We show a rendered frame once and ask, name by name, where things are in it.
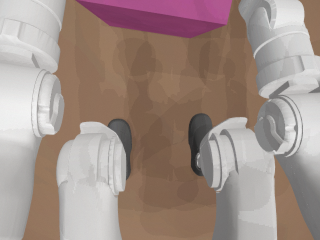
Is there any carton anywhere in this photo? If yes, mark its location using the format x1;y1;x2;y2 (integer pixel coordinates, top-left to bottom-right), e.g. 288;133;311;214
76;0;232;38

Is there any left robot forearm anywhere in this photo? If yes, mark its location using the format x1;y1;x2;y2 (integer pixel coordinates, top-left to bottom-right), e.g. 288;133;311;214
0;0;66;74

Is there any left robot upper arm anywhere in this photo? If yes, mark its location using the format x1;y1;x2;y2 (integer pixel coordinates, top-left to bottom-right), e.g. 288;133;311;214
0;62;65;240

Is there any robot right shin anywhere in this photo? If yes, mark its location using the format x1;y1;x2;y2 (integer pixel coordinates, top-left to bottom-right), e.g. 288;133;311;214
196;117;275;179

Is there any robot left shin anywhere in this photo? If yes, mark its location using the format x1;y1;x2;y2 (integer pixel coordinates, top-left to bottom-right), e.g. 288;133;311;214
56;121;122;187

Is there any right robot forearm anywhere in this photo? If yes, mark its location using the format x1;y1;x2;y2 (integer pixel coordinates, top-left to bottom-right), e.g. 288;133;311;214
238;0;320;99

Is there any right robot upper arm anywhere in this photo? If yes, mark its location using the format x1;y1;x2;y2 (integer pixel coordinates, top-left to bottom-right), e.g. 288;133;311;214
254;92;320;240

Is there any robot shin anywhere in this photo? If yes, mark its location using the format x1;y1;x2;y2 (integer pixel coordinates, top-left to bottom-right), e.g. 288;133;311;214
196;117;275;179
56;121;122;187

